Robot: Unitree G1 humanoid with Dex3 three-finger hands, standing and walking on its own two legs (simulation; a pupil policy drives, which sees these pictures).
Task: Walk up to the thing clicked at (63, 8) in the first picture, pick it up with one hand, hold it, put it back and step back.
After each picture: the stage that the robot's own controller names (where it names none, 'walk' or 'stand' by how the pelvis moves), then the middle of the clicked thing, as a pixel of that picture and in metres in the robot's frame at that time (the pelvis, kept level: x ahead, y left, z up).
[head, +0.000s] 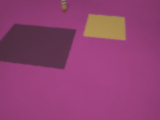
stand; (63, 4) +2.33 +0.27 -0.65
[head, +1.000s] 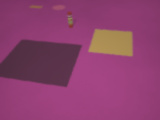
walk; (70, 19) +2.21 +0.35 -0.65
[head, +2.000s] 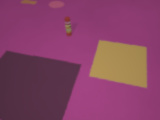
walk; (68, 26) +1.62 +0.29 -0.65
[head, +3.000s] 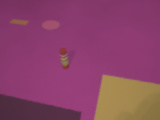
walk; (64, 59) +1.11 +0.24 -0.65
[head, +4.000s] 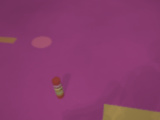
walk; (58, 88) +0.77 +0.27 -0.64
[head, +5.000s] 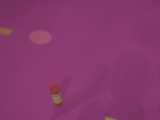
walk; (56, 96) +0.60 +0.21 -0.63
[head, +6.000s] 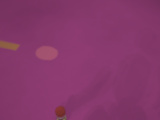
stand; (61, 117) +0.50 +0.17 -0.65
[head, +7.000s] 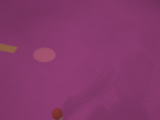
stand; out of the picture +0.49 +0.19 -0.65
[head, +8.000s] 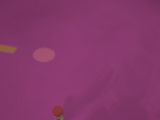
stand; (59, 117) +0.52 +0.20 -0.66
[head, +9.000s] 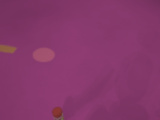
stand; (59, 118) +0.51 +0.20 -0.66
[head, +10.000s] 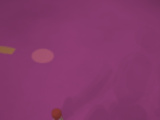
go down; out of the picture +0.50 +0.20 -0.66
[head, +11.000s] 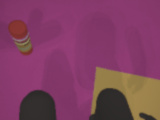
go down; (22, 40) +0.56 +0.24 -0.31
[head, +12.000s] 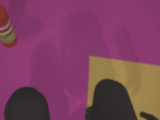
approach; (3, 29) +0.56 +0.27 -0.25
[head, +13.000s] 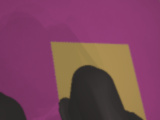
close in; out of the picture +0.54 +0.32 -0.16
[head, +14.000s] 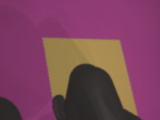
close; out of the picture +0.53 +0.33 -0.16
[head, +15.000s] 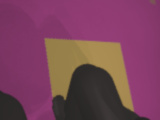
lift; out of the picture +0.51 +0.24 -0.17
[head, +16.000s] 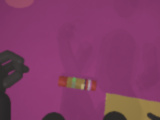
close; (77, 83) +0.52 +0.02 -0.52
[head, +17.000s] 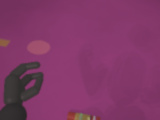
close; (83, 118) +0.50 -0.01 -0.69
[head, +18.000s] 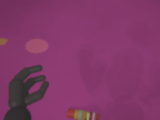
close; (83, 115) +0.51 -0.01 -0.70
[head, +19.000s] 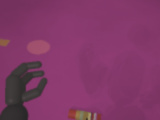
stand; (84, 116) +0.51 -0.01 -0.69
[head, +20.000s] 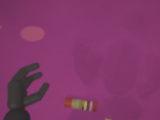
stand; (80, 104) +0.52 +0.00 -0.67
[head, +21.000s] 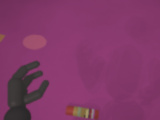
close; (82, 112) +0.51 +0.00 -0.68
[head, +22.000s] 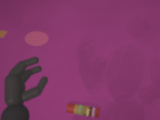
close; (83, 110) +0.51 -0.01 -0.68
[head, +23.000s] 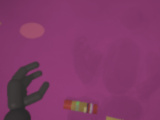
close; (80, 106) +0.49 +0.00 -0.66
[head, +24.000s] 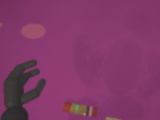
close; (80, 109) +0.47 +0.01 -0.66
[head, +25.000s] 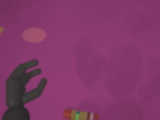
close; (80, 116) +0.44 +0.01 -0.66
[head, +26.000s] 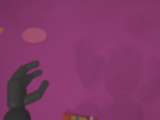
close; out of the picture +0.42 +0.02 -0.66
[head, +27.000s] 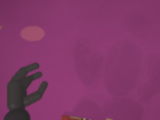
close; out of the picture +0.39 +0.02 -0.66
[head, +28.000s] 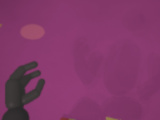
close; out of the picture +0.36 +0.03 -0.66
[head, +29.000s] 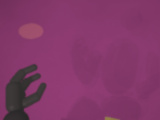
close; out of the picture +0.33 +0.03 -0.66
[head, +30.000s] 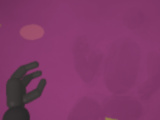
close; out of the picture +0.30 +0.04 -0.67
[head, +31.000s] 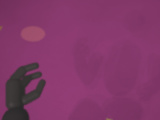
close; out of the picture +0.27 +0.04 -0.67
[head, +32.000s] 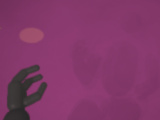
close; out of the picture +0.24 +0.05 -0.67
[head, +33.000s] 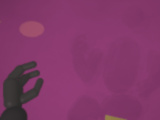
close; out of the picture +0.21 +0.06 -0.66
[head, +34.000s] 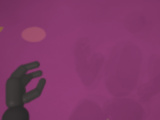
close; out of the picture +0.19 +0.06 -0.67
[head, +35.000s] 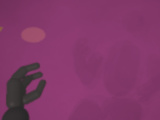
close; out of the picture +0.20 +0.05 -0.67
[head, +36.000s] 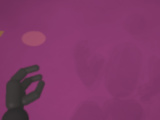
close; out of the picture +0.22 +0.05 -0.68
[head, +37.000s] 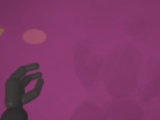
close; out of the picture +0.26 +0.04 -0.67
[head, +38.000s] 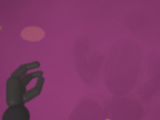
close; out of the picture +0.29 +0.04 -0.67
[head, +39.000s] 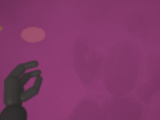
close; out of the picture +0.33 +0.03 -0.67
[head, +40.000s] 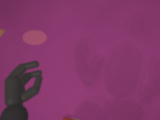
close; out of the picture +0.39 +0.02 -0.67
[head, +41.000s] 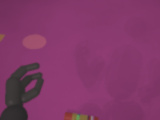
close; (81, 119) +0.45 +0.01 -0.68
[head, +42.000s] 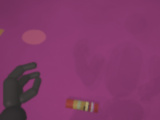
close; (81, 105) +0.53 -0.01 -0.67
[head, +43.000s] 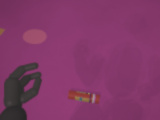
close; (83, 96) +0.60 -0.03 -0.68
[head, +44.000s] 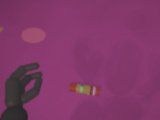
close; (84, 89) +0.65 -0.03 -0.67
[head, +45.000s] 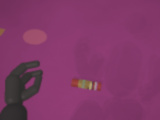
close; (86, 84) +0.71 -0.05 -0.68
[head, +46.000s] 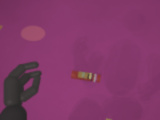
close; (85, 76) +0.77 -0.05 -0.67
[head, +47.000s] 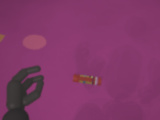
close; (87, 79) +0.80 -0.06 -0.68
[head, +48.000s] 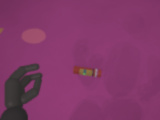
close; (87, 71) +0.84 -0.07 -0.68
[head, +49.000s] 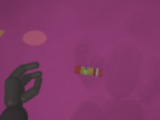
close; (88, 71) +0.86 -0.07 -0.68
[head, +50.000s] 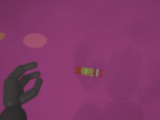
close; (88, 71) +0.88 -0.08 -0.68
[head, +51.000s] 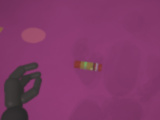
close; (87, 65) +0.89 -0.08 -0.67
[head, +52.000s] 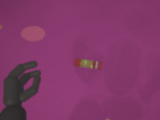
close; (87, 63) +0.90 -0.08 -0.67
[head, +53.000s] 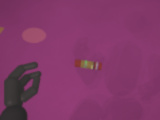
close; (88, 64) +0.91 -0.08 -0.68
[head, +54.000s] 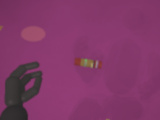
close; (88, 63) +0.91 -0.08 -0.68
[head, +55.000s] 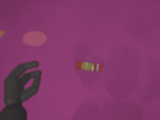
close; (88, 66) +0.91 -0.09 -0.68
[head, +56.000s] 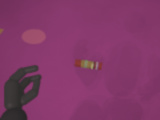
close; (88, 64) +0.92 -0.08 -0.68
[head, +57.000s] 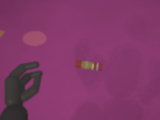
close; (88, 65) +0.93 -0.09 -0.68
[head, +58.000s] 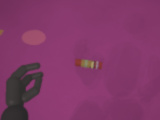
close; (88, 64) +0.93 -0.09 -0.68
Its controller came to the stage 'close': yes
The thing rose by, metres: 0.00
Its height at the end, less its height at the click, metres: -0.09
